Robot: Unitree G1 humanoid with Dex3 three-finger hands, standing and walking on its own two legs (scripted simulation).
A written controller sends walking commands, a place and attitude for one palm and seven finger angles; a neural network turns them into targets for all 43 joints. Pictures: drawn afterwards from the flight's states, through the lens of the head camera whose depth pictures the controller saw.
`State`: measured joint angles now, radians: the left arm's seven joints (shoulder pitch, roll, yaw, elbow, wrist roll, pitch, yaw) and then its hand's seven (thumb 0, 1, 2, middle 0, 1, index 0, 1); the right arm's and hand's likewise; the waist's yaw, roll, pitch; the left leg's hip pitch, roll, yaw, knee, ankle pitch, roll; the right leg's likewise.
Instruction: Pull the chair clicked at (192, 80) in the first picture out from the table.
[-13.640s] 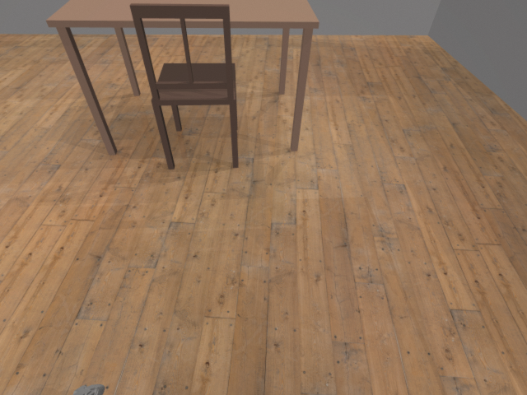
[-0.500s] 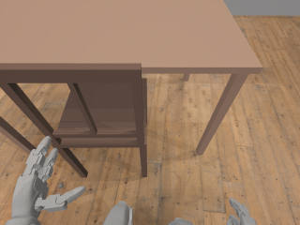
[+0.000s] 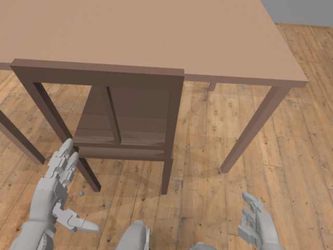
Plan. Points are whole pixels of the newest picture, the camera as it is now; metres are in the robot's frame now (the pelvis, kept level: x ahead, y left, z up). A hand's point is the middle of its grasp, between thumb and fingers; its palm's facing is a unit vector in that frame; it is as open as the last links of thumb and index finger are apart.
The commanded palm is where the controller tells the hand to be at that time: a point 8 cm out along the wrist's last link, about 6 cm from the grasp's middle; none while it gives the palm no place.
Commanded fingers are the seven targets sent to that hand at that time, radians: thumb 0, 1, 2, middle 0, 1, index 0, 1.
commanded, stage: raise the hand toward the chair's back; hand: left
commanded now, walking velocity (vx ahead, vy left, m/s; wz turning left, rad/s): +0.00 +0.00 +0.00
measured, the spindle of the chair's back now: (112, 117) +0.47 +0.20 -0.02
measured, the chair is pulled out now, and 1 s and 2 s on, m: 0.00 0.00 0.00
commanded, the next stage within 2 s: aim the fingers beside a spindle in 0.68 s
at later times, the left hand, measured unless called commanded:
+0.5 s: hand (77, 185) +0.24 +0.21 +0.05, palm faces +0.07 -1.00 -0.06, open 16.9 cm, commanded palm +0.22 +0.26 +0.06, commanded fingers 0.00 -0.50 0.30 -0.06 -0.08 -0.06 -0.08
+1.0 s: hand (92, 182) +0.25 +0.18 +0.04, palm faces +0.05 -1.00 -0.06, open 16.9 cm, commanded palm +0.23 +0.24 +0.05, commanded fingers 0.00 -0.50 0.30 -0.06 -0.08 -0.06 -0.08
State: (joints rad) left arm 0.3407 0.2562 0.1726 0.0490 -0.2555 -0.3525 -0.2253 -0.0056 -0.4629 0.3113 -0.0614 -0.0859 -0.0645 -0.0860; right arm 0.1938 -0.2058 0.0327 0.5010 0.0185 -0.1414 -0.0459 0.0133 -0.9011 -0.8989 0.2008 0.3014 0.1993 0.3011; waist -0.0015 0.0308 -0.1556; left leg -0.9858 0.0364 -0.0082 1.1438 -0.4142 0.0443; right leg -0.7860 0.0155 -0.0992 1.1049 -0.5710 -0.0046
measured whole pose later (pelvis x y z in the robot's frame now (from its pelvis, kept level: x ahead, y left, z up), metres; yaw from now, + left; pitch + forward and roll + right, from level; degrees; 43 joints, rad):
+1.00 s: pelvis +0.01 -0.02 +0.00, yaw +0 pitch +15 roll -3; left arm 0.28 0.26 0.21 0.12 -0.27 -0.39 -0.24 -0.01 -0.49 0.30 -0.06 -0.08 -0.06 -0.08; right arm 0.23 -0.24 0.01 0.55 0.02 -0.14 -0.04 0.01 -0.90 -0.90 0.20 0.30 0.20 0.30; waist -0.02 0.04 -0.16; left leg -0.99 0.05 -0.02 1.15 -0.43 0.01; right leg -0.80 0.03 -0.11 1.13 -0.59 -0.04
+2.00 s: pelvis +0.00 -0.01 -0.03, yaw -1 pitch +20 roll -4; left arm 0.04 0.25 0.18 0.28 -0.22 -0.45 -0.16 -0.01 -0.50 0.30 -0.06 -0.08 -0.06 -0.08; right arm 0.21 -0.24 0.02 0.56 0.00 -0.08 -0.02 0.01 -0.90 -0.90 0.20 0.30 0.20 0.30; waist -0.03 0.03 -0.18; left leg -1.16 0.05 0.00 1.26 -0.45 0.03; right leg -0.98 0.03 -0.08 1.25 -0.63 -0.02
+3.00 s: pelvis +0.00 -0.03 -0.04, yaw -2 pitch +21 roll -3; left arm -0.05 0.28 0.25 0.40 -0.24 -0.46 -0.20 -0.01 -0.50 0.30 -0.06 -0.08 -0.06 -0.08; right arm 0.21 -0.25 0.01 0.58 0.01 -0.06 -0.03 0.01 -0.90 -0.90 0.20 0.30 0.20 0.30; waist -0.03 0.03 -0.19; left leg -1.20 0.07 -0.01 1.29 -0.47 0.00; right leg -1.03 0.04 -0.09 1.30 -0.65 -0.05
